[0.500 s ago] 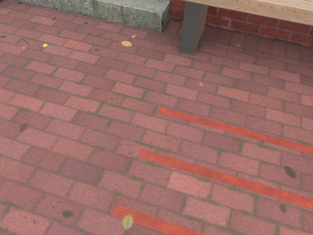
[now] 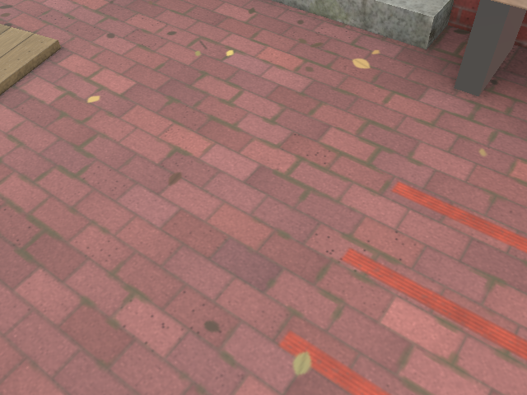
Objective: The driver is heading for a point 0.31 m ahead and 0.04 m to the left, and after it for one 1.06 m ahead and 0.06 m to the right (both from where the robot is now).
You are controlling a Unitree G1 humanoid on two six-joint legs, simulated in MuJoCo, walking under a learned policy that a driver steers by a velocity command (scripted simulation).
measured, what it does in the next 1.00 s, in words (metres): walks ahead: left foot, then right foot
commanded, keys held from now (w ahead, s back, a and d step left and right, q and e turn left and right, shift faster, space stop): w+q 0.28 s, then w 0.12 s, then w+e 0.60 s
